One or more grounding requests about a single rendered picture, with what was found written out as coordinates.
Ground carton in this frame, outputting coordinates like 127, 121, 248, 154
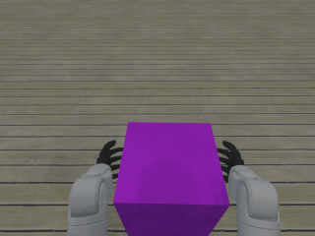
113, 122, 230, 236

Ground left robot forearm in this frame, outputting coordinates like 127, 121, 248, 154
67, 163, 113, 236

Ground right robot forearm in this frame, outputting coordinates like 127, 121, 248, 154
227, 165, 281, 236

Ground left robot hand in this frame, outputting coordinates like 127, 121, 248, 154
96, 140, 123, 179

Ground right robot hand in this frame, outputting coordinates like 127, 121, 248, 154
217, 141, 244, 182

